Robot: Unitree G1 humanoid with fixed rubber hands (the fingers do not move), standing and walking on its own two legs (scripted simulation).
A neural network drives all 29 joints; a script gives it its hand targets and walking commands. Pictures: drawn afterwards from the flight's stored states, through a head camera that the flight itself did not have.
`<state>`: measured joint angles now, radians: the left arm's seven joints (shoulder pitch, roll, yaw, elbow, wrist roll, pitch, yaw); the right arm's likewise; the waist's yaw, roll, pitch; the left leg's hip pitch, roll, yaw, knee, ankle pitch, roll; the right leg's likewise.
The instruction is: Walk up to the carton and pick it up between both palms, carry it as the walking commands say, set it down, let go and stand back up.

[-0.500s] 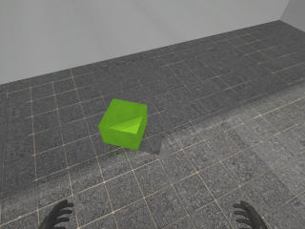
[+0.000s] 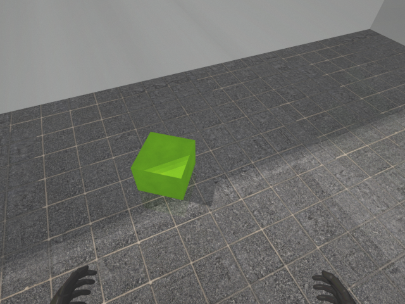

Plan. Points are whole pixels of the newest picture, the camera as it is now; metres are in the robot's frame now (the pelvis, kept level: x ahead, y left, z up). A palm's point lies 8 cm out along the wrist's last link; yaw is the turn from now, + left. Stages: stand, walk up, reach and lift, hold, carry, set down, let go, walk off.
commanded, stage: stand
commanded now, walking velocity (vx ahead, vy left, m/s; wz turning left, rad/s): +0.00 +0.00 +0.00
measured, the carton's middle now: (166, 165) +0.94 +0.22 -0.65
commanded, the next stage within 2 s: walk up in 1.06 s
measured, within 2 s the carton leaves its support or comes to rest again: neither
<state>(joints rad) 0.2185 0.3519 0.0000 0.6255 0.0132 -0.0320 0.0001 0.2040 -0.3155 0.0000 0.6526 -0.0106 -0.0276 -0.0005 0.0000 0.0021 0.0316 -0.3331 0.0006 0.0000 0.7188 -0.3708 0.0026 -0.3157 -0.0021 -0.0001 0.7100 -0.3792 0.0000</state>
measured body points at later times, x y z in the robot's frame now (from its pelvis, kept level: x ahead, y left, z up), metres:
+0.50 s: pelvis -0.01 +0.00 +0.00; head +0.00 -0.01 +0.45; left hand +0.14 +0.28 -0.08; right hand +0.14 -0.28 -0.09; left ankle +0.01 +0.12 -0.72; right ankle +0.00 -0.12 -0.72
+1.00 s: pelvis -0.01 -0.01 +0.01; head -0.01 -0.01 +0.46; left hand +0.12 +0.28 -0.08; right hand +0.12 -0.28 -0.10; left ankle +0.01 +0.12 -0.72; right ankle +0.00 -0.12 -0.72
